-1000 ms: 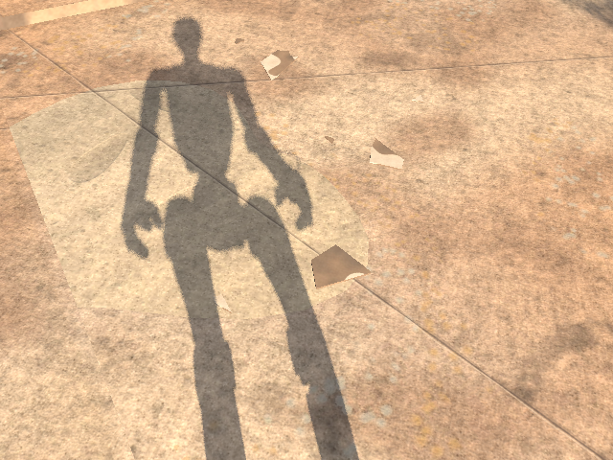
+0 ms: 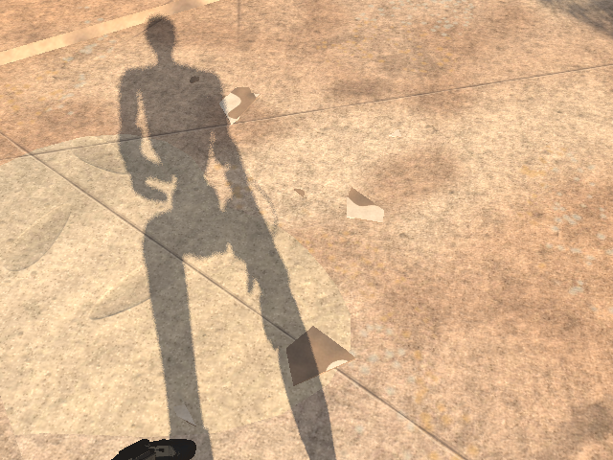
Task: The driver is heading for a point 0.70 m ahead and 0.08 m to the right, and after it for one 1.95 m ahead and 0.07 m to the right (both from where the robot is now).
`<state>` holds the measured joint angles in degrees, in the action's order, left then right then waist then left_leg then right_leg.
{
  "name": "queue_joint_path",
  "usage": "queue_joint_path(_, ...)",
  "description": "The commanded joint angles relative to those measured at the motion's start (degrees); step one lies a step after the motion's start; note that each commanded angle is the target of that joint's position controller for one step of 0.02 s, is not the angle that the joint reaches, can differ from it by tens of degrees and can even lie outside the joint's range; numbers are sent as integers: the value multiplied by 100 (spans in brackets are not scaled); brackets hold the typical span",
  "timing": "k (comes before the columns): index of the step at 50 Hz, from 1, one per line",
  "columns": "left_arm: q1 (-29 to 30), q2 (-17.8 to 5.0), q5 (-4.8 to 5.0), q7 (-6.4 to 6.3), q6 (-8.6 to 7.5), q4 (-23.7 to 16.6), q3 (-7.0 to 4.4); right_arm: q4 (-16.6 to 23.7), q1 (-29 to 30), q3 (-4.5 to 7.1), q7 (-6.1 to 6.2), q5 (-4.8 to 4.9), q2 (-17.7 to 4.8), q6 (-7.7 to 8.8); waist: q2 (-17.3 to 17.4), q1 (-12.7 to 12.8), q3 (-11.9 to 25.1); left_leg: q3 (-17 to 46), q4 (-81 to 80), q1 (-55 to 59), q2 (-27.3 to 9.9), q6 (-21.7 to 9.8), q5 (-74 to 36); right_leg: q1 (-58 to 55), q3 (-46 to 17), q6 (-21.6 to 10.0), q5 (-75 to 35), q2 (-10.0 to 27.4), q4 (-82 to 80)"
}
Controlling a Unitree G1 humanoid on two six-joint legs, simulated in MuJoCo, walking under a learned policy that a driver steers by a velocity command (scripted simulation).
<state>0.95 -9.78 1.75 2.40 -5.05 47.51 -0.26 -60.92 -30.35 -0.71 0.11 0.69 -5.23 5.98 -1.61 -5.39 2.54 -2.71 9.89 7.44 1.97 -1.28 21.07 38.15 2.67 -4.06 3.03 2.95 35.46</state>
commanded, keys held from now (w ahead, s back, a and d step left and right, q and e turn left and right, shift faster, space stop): w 0.06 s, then no key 0.34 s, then w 0.60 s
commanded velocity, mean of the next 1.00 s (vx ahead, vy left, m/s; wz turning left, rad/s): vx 0.33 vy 0.00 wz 0.00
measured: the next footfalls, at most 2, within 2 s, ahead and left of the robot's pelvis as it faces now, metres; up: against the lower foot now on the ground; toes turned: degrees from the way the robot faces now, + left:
right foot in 0.06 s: +0.24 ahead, -0.11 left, +0.00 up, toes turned -2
left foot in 0.52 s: +0.30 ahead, +0.10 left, +0.00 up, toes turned +1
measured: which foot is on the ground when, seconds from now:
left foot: down 0.00-0.08, up 0.10-0.50, down 0.52-0.98, up 1.00-1.00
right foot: up 0.00-0.04, down 0.06-0.54, up 0.56-0.94, down 0.96-1.00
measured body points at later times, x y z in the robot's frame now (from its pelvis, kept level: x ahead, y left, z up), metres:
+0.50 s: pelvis +0.21 -0.02 +0.01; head +0.22 -0.01 +0.46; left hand +0.26 +0.25 -0.13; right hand +0.35 -0.26 -0.11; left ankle +0.27 +0.10 -0.73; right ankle +0.20 -0.11 -0.73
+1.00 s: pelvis +0.41 -0.07 +0.00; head +0.43 -0.08 +0.45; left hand +0.60 +0.18 -0.10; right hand +0.37 -0.34 -0.15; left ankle +0.27 +0.10 -0.70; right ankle +0.48 -0.17 -0.73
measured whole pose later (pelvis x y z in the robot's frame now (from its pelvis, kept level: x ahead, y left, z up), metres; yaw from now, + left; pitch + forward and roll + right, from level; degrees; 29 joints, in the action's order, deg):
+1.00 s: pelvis +0.41 -0.07 +0.00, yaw +0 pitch +3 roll +1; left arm -0.5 -14.6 0.7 1.1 -5.3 52.9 -2.7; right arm -58.4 -22.1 4.5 0.6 1.0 -14.6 4.0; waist 0.5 -3.2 0.5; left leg 0.3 39.4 -9.4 -3.2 1.3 25.2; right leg 26.2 2.9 -2.9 9.1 0.9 32.5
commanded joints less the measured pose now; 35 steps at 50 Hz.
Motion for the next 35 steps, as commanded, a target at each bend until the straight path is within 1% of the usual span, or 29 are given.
queue_joint_path(1, 52, -931, 107, -84, -201, -344, -309, 94, -95, 430, 161, 39, -1636, -162, 966, 695, -369, 436, 807, -178, -1537, -595, -5809, -1060, 238, -108, -241, -440, -658)
queue_joint_path(2, -939, -1183, 111, -109, -159, -27, -460, 142, 90, 404, 133, -18, -1458, -202, 1037, 1162, 205, 235, 1736, -344, -1338, -469, -6211, -2238, 242, -294, -272, -566, -595)
queue_joint_path(3, -1996, -1392, 87, -167, -82, 273, -580, 293, 394, 368, 89, -44, -1318, -201, 1039, 1625, 770, 169, 2956, -1428, -1140, -313, -5375, -3926, -313, -525, -140, -119, -324)
queue_joint_path(4, -2820, -1813, -60, -250, 24, 462, -669, 463, 332, 257, 41, -137, -859, -164, -184, 1595, 1481, -29, 4995, -2982, -327, -67, -2526, -5513, -2168, -930, 101, 1143, -504)
queue_joint_path(5, -2537, -1714, -210, -248, 35, 427, -579, 360, -225, 131, -33, 0, -281, -50, -1451, 1155, 2111, 738, 6994, -4191, 456, 134, 951, -6070, -4689, -1829, -78, 2164, -1673)
queue_joint_path(6, -1853, -1297, -189, -235, 32, 310, -461, 408, 21, 249, -69, 101, -743, 63, -936, 1040, 1485, 1189, 7568, -4511, 78, 75, 761, -5254, -4108, -1608, -265, 1874, -1836)
queue_joint_path(7, -1234, -926, -148, -232, 24, 188, -348, 588, 582, 306, -68, 150, -1035, 85, -476, 891, 770, 939, 7459, -4509, -213, 79, 340, -4210, -2802, -1367, -971, 1625, -1780)
queue_joint_path(8, -910, -772, -162, -172, -28, 203, -276, 681, 839, 341, -7, 101, -1095, 57, 64, 648, 473, 786, 7134, -4256, -464, 81, 96, -3395, -2079, -1215, -1760, 1388, -1890)
queue_joint_path(9, -794, -641, -182, -143, -94, 259, -233, 725, 932, 419, 65, 36, -1204, -9, 143, 505, 340, 740, 6766, -3982, -653, 58, 11, -2908, -1557, -1113, -2177, 1166, -1952)
queue_joint_path(10, -779, -599, -237, -122, -126, 340, -203, 743, 836, 435, 86, 19, -1170, -94, 23, 376, 257, 723, 6514, -3711, -727, 25, -57, -2535, -1240, -1083, -2339, 1031, -2063)
queue_joint_path(12, -846, -686, -288, -131, -172, 491, -188, 739, 709, 404, 123, -3, -942, -226, -105, 213, 159, 617, 5889, -3475, -751, 77, -175, -2094, -903, -1170, -2856, 906, -2196)
queue_joint_path(13, -869, -811, -319, -163, -177, 530, -201, 811, 806, 406, 140, -34, -955, -258, -77, 164, 148, 585, 5435, -3460, -778, 137, -346, -2008, -793, -1196, -3014, 879, -2238)
queue_joint_path(15, -726, -1046, -329, -229, -128, 511, -243, 937, 1172, 358, 166, -81, -960, -305, -48, 163, 211, 506, 4281, -3183, -801, 236, -804, -1858, -493, -1116, -3074, 753, -2206)
queue_joint_path(17, -851, -1197, -302, -267, -56, 559, -277, 1009, 1574, 330, 178, -81, -1012, -363, -176, 341, 324, 424, 3530, -2908, -718, 289, -1288, -1939, -405, -1017, -2774, 718, -2194)
queue_joint_path(19, -1022, -1240, -266, -274, 10, 661, -282, 1059, 1838, 360, 179, -41, -1186, -430, -197, 461, 350, 439, 3049, -2770, -652, 296, -1546, -2113, -514, -967, -2092, 777, -2180)
queue_joint_path(20, -1062, -1216, -254, -276, 41, 699, -272, 1079, 1960, 375, 180, -47, -1246, -454, -197, 493, 300, 459, 2818, -2735, -628, 271, -1542, -2186, -582, -937, -1738, 797, -2135)
queue_joint_path(21, -1138, -1274, -208, -277, 77, 739, -294, 1117, 2096, 389, 168, -45, -1300, -463, -205, 544, 260, 409, 2639, -2741, -593, 217, -1427, -2260, -716, -921, -907, 851, -2156)
queue_joint_path(23, -1281, -1426, -83, -308, 158, 763, -355, 1189, 2362, 424, 127, -54, -1413, -425, -223, 626, 16, 236, 2264, -2755, -499, 46, -1096, -2298, -1109, -850, 1320, 899, -2208)
queue_joint_path(24, -1352, -1397, -65, -332, 181, 767, -355, 1180, 2379, 446, 111, -58, -1450, -390, -213, 610, -125, 193, 2064, -2713, -466, -54, -846, -2291, -1288, -797, 2032, 890, -2137)
queue_joint_path(25, -1434, -1275, -80, -351, 182, 773, -330, 1118, 2226, 471, 107, -61, -1483, -344, -147, 541, -176, 231, 1909, -2546, -487, -177, -695, -2259, -1348, -732, 2362, 808, -1894)
queue_joint_path(26, -1448, -1083, -114, -361, 155, 749, -284, 1003, 1875, 498, 111, -64, -1546, -294, 10, 432, -99, 494, 1843, -2142, -703, -337, -648, -2025, -1206, -640, 2334, 625, -1405)
queue_joint_path(27, -1522, -804, -66, -339, 74, 667, -233, 900, 1737, 587, 119, -59, -1866, -272, 820, 546, -106, 1223, 1464, -1583, -1104, -689, 123, -1134, -543, -414, 2390, 40, -724)
queue_joint_path(28, -1162, -683, -83, -330, -19, 521, -203, 704, 1061, 670, 100, 13, -1934, -259, 1552, 248, -94, 2461, 695, -847, -1706, -1149, 900, -138, 267, -97, 2434, -526, 529)
queue_joint_path(29, -672, -945, -78, -301, -100, 328, -251, 611, 498, 655, 78, -17, -1856, -192, 1708, -127, -101, 3636, 280, -174, -2320, -1557, 769, 857, -29, -45, 2898, -526, 1503)
queue_joint_path(30, -576, -1121, -26, -249, -140, 315, -314, 663, 587, 606, 70, -122, -1728, -100, 1282, -39, 19, 3715, 366, -7, -2391, -1563, 469, 1224, -435, -57, 2858, -254, 2387)
queue_joint_path(31, -642, -1135, -21, -202, -157, 367, -329, 789, 927, 595, 61, -114, -1680, -35, 969, 133, 92, 3363, 375, -115, -2282, -1443, 305, 1292, -566, -87, 2405, -48, 2679)
queue_joint_path(32, -661, -1087, -30, -172, -156, 401, -333, 866, 1191, 577, 50, -61, -1613, -4, 761, 262, 57, 2999, 264, -352, -2168, -1316, 104, 1226, -602, -86, 1980, 128, 2624)
queue_joint_path(34, -571, -964, -61, -173, -116, 421, -337, 884, 1425, 527, 19, -39, -1425, -20, 707, 412, -140, 2213, -22, -957, -1827, -1070, -558, 760, -494, 41, 1385, 268, 2078)
queue_joint_path(35, -520, -881, -82, -174, -91, 429, -316, 854, 1387, 541, 10, -53, -1449, -35, 737, 415, -178, 1856, -96, -1195, -1666, -1016, -871, 501, -358, 129, 1119, 220, 1808)
Over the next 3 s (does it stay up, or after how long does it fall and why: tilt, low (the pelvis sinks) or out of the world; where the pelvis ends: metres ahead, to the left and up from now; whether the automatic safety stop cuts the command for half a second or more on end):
stays up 0.83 -0.05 0.02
